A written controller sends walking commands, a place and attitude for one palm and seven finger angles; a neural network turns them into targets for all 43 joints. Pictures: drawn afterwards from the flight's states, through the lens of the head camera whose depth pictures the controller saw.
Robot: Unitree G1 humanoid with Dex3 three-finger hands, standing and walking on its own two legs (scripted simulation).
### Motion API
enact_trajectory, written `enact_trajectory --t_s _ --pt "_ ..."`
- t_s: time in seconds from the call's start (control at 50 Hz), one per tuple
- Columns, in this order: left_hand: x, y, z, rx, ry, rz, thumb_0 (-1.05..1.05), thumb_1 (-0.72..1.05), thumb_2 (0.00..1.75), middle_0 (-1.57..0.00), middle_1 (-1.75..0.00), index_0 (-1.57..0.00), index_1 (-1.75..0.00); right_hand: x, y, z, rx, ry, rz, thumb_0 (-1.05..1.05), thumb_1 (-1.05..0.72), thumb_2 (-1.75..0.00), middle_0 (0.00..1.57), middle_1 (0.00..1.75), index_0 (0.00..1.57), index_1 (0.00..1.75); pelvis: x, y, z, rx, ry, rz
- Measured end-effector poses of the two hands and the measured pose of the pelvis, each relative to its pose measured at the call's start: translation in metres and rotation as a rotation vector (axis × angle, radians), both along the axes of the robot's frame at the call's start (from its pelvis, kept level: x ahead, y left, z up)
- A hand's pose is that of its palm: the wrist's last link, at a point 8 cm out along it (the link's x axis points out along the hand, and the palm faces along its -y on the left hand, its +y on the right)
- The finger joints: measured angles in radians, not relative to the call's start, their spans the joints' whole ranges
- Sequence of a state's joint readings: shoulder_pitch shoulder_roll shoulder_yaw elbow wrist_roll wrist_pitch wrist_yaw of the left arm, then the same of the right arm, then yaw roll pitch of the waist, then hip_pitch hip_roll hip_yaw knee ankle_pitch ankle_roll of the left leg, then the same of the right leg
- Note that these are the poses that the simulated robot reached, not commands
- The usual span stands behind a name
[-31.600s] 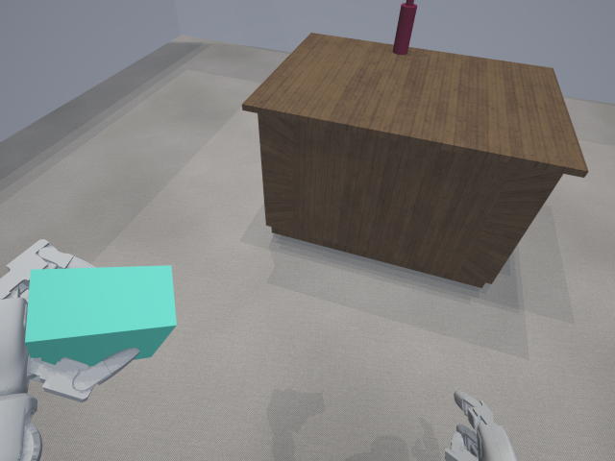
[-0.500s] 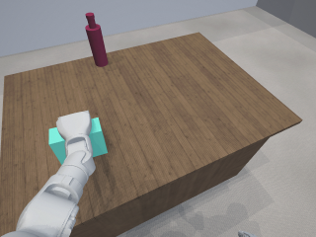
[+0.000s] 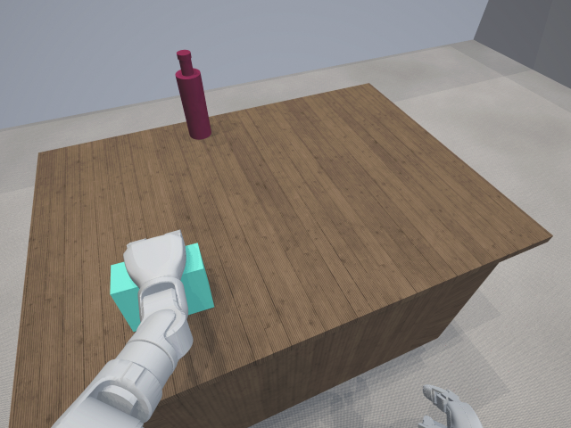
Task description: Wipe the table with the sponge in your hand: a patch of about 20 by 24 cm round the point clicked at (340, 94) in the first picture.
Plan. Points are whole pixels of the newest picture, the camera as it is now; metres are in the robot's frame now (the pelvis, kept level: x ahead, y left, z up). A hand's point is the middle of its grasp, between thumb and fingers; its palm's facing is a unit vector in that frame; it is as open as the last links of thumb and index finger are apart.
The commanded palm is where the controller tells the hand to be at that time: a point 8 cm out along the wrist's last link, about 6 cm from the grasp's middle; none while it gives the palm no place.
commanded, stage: wipe back along the middle lane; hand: left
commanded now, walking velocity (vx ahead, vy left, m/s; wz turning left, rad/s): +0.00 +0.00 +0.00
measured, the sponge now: (168, 293) +0.33 +0.24 -0.05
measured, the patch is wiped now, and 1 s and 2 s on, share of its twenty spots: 0.70 0.75 0.80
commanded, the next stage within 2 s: slide across to the third lane in 0.50 s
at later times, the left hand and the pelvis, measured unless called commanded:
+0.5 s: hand (173, 300) +0.30 +0.21 -0.01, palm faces -0.08 -0.04 -1.00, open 10.2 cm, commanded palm +0.27 +0.19 +0.02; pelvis -0.01 -0.02 +0.00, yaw +0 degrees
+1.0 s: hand (183, 299) +0.31 +0.19 -0.01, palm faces -0.10 -0.03 -0.99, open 10.2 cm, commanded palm +0.28 +0.15 +0.04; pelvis -0.02 -0.03 +0.00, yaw +1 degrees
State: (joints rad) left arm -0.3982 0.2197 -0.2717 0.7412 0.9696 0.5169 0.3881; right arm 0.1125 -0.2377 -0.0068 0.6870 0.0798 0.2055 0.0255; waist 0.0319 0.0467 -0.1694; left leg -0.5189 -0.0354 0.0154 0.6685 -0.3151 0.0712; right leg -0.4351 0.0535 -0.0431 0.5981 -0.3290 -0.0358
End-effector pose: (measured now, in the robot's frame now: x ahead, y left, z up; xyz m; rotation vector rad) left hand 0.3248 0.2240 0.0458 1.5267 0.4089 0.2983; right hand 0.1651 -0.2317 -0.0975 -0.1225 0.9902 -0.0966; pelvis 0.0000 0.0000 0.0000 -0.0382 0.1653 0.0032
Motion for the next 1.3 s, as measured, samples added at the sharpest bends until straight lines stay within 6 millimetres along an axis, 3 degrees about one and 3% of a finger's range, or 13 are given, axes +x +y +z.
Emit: enact_trajectory --t_s 0.44,0.84,1.3 --pt "-0.036 -0.022 -0.001 -0.008 0.002 -0.007 0.0 -0.48 1.04 -0.68 -1.36 -0.7 -1.37 0.012 -0.006 0.005 0.026 -0.061 0.033 0.01 -0.91 -0.9 0.2 0.3 0.19 0.3 -0.006 -0.015 0.0 0.016 -0.039 -0.002" --pt "-0.036 -0.026 -0.002 -0.013 0.032 -0.012 -0.01 -0.48 1.04 -0.68 -1.36 -0.7 -1.37 -0.008 -0.031 0.0 -0.005 -0.052 -0.019 0.01 -0.91 -0.9 0.2 0.3 0.19 0.3 -0.013 -0.025 0.0 0.02 -0.043 -0.003" --pt "-0.017 -0.069 0.002 0.0 0.035 -0.088 -0.01 -0.49 1.04 -0.69 -1.35 -0.71 -1.36 -0.009 -0.008 -0.011 0.066 -0.046 0.042 0.01 -0.91 -0.9 0.2 0.3 0.19 0.3 -0.027 -0.029 -0.001 0.024 -0.037 0.024"
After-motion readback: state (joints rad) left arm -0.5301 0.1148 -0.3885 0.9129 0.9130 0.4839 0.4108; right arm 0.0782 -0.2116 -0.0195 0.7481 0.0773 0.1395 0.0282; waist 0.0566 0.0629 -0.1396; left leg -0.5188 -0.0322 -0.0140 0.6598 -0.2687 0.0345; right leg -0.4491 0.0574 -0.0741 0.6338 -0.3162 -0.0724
